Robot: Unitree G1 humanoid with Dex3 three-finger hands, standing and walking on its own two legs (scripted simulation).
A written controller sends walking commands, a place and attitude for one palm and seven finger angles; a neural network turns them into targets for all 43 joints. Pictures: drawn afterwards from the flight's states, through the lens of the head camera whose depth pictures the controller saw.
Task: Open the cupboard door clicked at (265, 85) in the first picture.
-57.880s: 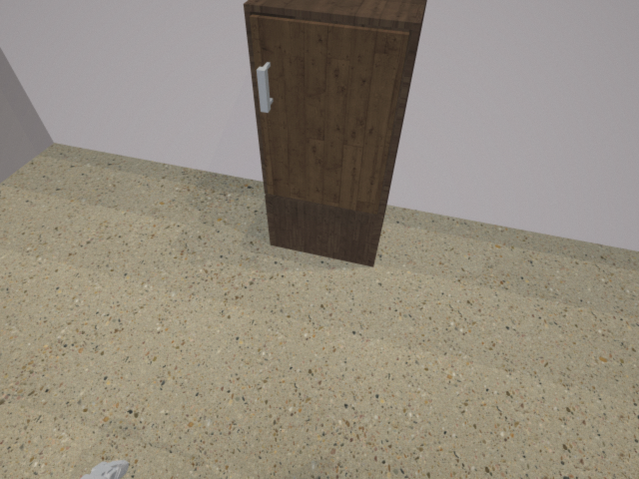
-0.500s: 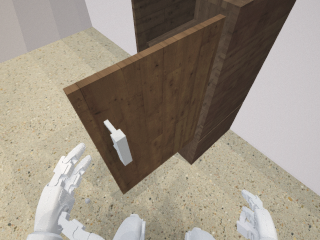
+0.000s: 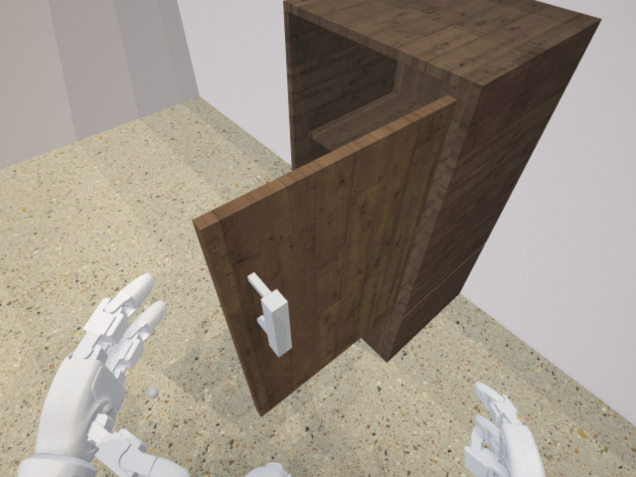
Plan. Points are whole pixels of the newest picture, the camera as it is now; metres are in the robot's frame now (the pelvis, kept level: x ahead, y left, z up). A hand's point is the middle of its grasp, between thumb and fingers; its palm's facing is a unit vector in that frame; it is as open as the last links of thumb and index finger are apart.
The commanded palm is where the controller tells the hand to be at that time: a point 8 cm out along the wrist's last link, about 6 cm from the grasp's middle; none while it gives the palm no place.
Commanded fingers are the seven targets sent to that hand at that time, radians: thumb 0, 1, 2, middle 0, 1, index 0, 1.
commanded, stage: draw the hand back to the body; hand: left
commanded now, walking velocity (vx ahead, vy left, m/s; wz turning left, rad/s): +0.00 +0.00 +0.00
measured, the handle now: (268, 314) +0.32 +0.10 +0.03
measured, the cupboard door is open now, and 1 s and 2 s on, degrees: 88 88 88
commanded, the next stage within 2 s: step back with the hand held close in 1.08 s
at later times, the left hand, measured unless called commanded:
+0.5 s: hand (62, 312) +0.22 +0.25 +0.17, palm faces +0.35 -0.85 -0.40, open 11.5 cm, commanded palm +0.17 +0.30 +0.20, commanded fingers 0.00 0.58 0.76 -0.19 -0.30 -0.19 -0.30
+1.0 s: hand (56, 293) +0.23 +0.25 +0.20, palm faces +0.41 -0.82 -0.39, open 7.5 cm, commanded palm +0.18 +0.29 +0.23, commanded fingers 0.00 0.90 0.90 -0.20 -0.30 -0.20 -0.30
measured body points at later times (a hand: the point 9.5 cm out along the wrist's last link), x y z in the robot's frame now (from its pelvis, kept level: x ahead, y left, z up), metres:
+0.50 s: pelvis +0.03 +0.02 +0.05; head +0.02 +0.01 +0.50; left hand +0.20 +0.30 +0.20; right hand +0.20 -0.20 -0.03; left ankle +0.03 +0.10 -0.68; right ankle -0.02 -0.12 -0.68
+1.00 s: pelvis +0.03 -0.01 +0.06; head +0.02 -0.02 +0.51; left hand +0.20 +0.29 +0.22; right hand +0.21 -0.24 -0.02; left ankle +0.03 +0.10 -0.68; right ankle -0.02 -0.13 -0.68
